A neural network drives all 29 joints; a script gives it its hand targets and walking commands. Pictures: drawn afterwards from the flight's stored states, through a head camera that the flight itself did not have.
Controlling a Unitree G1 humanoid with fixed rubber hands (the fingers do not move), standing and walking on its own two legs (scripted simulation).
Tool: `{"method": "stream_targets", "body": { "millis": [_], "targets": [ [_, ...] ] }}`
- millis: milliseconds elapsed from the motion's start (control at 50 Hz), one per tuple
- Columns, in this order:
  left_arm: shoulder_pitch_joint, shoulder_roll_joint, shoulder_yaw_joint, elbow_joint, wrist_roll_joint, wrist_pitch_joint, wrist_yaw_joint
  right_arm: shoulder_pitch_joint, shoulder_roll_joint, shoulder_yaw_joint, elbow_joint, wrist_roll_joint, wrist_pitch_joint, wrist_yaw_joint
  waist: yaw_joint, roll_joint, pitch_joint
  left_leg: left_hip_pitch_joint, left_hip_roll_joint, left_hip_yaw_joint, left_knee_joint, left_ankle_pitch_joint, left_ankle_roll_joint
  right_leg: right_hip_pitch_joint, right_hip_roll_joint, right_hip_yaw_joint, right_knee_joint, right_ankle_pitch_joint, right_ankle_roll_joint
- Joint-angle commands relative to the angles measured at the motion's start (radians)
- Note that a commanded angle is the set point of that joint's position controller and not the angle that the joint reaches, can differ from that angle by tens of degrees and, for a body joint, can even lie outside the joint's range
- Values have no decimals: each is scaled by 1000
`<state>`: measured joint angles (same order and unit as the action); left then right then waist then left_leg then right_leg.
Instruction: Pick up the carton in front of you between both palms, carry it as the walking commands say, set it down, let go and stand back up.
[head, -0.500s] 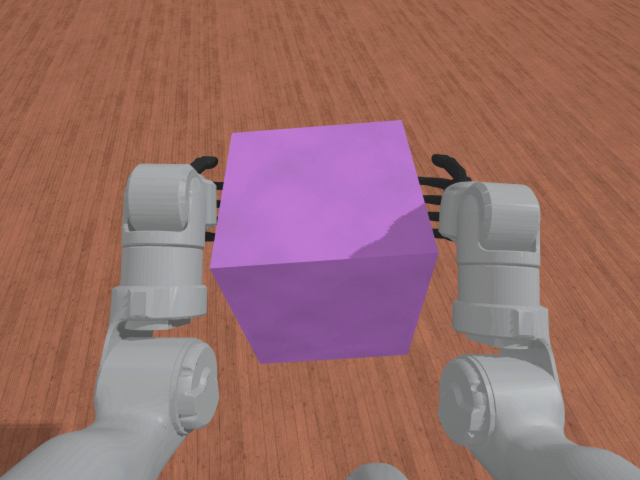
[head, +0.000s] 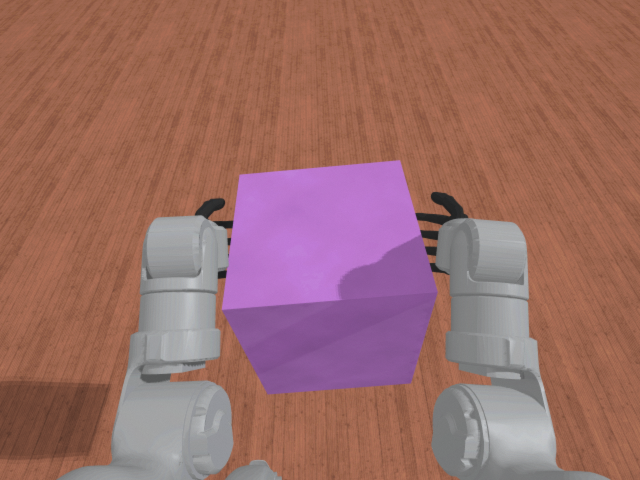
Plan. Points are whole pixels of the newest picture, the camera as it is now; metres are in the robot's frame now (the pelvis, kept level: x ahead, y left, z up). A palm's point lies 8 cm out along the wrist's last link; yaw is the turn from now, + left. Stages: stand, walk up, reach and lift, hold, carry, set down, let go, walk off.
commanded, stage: carry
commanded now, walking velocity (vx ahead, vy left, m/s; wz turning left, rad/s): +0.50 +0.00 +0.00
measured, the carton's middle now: (329, 284) +0.37 +0.01 +0.01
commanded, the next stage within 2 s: none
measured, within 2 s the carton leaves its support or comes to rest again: neither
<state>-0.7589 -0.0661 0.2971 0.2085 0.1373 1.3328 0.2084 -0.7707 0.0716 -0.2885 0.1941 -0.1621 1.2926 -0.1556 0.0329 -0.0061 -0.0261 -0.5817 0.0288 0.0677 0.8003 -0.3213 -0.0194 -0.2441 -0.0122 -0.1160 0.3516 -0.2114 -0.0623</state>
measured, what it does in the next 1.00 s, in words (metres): walks ahead: left foot, then right foot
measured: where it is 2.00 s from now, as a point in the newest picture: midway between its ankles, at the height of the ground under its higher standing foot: (341, 209)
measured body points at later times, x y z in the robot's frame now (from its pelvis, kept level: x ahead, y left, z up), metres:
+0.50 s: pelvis +0.32 +0.01 -0.01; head +0.30 +0.02 +0.44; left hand +0.62 +0.15 +0.08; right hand +0.60 -0.15 +0.09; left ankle +0.23 +0.12 -0.75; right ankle +0.44 -0.12 -0.72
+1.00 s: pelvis +0.63 -0.01 -0.01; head +0.60 -0.01 +0.44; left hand +0.92 +0.14 +0.08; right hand +0.92 -0.16 +0.08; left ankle +0.76 +0.10 -0.74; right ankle +0.50 -0.11 -0.75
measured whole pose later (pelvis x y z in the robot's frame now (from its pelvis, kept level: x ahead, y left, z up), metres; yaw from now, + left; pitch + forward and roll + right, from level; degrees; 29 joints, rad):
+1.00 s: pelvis +0.63 -0.01 -0.01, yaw -1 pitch +4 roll +0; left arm -0.28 -0.16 0.11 -0.21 0.12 1.24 0.24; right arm -0.26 0.15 -0.12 -0.23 -0.15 1.22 -0.15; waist 0.02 0.00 -0.15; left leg -0.49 0.08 0.18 0.46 -0.10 0.00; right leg -0.03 -0.05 -0.20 0.32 -0.35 0.01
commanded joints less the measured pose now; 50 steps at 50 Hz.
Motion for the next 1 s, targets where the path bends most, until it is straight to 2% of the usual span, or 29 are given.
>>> {"method": "stream_targets", "body": {
  "millis": [0,80,120,140,160,180,200,240,260,280,320,380,440,480,520,540,560,580,600,620,640,660,680,700,720,780,900,960,980],
  "targets": [
    [-693,-1198,-534,-193,-482,-60,-370,-506,1225,556,-79,428,-33,253,-7,-143,-461,8,-12,47,-191,144,-3,445,-226,166,-52,561,-64],
    [-492,-1184,-673,-363,-456,-79,-363,-338,1221,699,-266,422,-53,248,-1,-156,-434,124,-42,108,-384,291,18,456,-184,67,8,650,-38],
    [-373,-1139,-733,-414,-438,-86,-361,-261,1192,760,-343,426,-62,256,-26,-126,-484,410,-57,160,-482,355,45,335,-146,-7,182,678,4],
    [-314,-1119,-764,-429,-437,-85,-364,-193,1178,780,-353,428,-63,264,-46,-99,-521,633,9,91,-447,313,81,159,-133,-12,301,568,33],
    [-263,-1097,-789,-441,-436,-81,-372,-131,1148,789,-362,418,-61,271,-59,49,-588,809,208,-175,-400,388,120,-12,-90,-30,509,231,63],
    [-255,-1121,-815,-452,-454,-77,-381,-92,1095,792,-352,391,-72,275,-60,313,-614,1062,364,-495,-408,434,275,-385,21,24,710,-212,79],
    [-182,-1108,-820,-431,-448,-77,-386,-24,1123,805,-347,399,-70,284,-60,287,-578,1056,389,-527,-432,421,300,-524,17,87,851,-320,67],
    [-131,-1100,-825,-462,-449,-91,-391,28,1181,818,-381,430,-75,308,-59,99,-501,937,353,-384,-458,498,244,-543,-58,123,809,-245,58],
    [-110,-1102,-831,-485,-449,-98,-391,26,1200,830,-405,444,-81,317,-57,57,-451,846,334,-323,-501,459,212,-502,-80,118,705,-200,64],
    [-112,-1097,-841,-506,-449,-105,-390,3,1210,845,-425,461,-87,324,-56,67,-430,782,318,-269,-536,405,193,-454,-85,104,615,-192,70],
    [-76,-1137,-848,-490,-462,-107,-388,-17,1178,857,-459,486,-86,328,-53,117,-404,697,287,-188,-573,336,188,-379,-69,61,500,-179,86],
    [-30,-1123,-854,-482,-451,-106,-377,10,1144,863,-459,499,-76,338,-51,153,-348,627,243,-83,-598,302,166,-326,-63,3,317,-27,94],
    [-17,-1096,-855,-470,-446,-96,-376,36,1113,854,-433,492,-66,341,-54,157,-286,580,220,-14,-603,329,136,-264,-47,-52,200,107,90],
    [-10,-1077,-850,-450,-446,-89,-383,49,1096,848,-408,478,-60,340,-55,158,-250,566,215,4,-585,308,116,-225,-48,-68,157,141,82],
    [4,-1063,-840,-414,-442,-83,-390,49,1081,843,-378,465,-54,340,-45,138,-227,528,201,40,-500,309,93,-125,-29,-115,106,121,69],
    [14,-1055,-835,-390,-441,-82,-393,43,1071,841,-369,461,-52,340,-36,107,-242,480,169,85,-388,365,74,-7,1,-157,91,75,61],
    [4,-1045,-829,-370,-440,-81,-395,41,1056,838,-355,459,-50,338,-29,78,-290,383,140,128,-227,404,46,171,-15,-132,114,26,44],
    [14,-1032,-817,-332,-428,-86,-395,0,1035,840,-365,465,-43,340,-4,-99,-326,193,64,157,37,267,-10,306,-198,211,-2,-128,-19],
    [-11,-1035,-808,-309,-424,-94,-395,-53,1052,852,-365,477,-38,342,3,-312,-362,-65,-39,103,283,-106,-33,471,-384,569,-95,-87,-146],
    [-10,-1053,-805,-304,-433,-97,-396,-59,1075,865,-347,484,-40,344,4,-272,-358,-160,-7,-13,428,-196,1,467,-421,614,-101,36,-182],
    [-23,-1081,-805,-316,-441,-103,-397,-78,1101,862,-348,495,-49,347,-5,-177,-361,-159,37,-58,465,-181,22,415,-394,543,-78,139,-170],
    [-46,-1106,-809,-334,-450,-108,-399,-84,1125,857,-350,500,-60,348,-11,-81,-377,-156,74,-74,444,-131,34,374,-383,475,-80,96,-148],
    [-72,-1132,-820,-354,-464,-114,-401,-85,1137,856,-361,502,-70,346,-19,-34,-367,-123,103,-84,367,-68,35,302,-362,402,-111,43,-111],
    [-96,-1152,-829,-377,-478,-119,-404,-91,1147,859,-377,500,-78,341,-22,-46,-368,-73,110,-73,275,-27,32,249,-339,319,-144,-13,-80],
    [-107,-1164,-835,-392,-488,-123,-406,-93,1154,862,-394,494,-86,335,-23,-78,-361,-36,99,-42,199,-11,27,217,-322,261,-167,-40,-69],
    [-75,-1157,-841,-418,-499,-125,-409,-46,1173,867,-420,477,-100,317,-19,-109,-337,0,92,8,-21,58,9,200,-301,172,-221,-59,-82],
    [-9,-1087,-846,-473,-481,-105,-395,17,1115,869,-467,470,-85,302,-9,-119,-296,64,41,106,-281,254,12,281,-240,37,-158,170,-49],
    [27,-1060,-841,-435,-458,-91,-390,27,1082,862,-443,471,-66,312,-11,-124,-265,146,21,156,-364,232,22,287,-227,3,-71,210,-24],
    [28,-1054,-841,-422,-455,-87,-390,36,1074,857,-426,471,-62,316,-23,-99,-275,250,-7,193,-400,207,30,251,-203,-35,24,253,-5]
  ]
}}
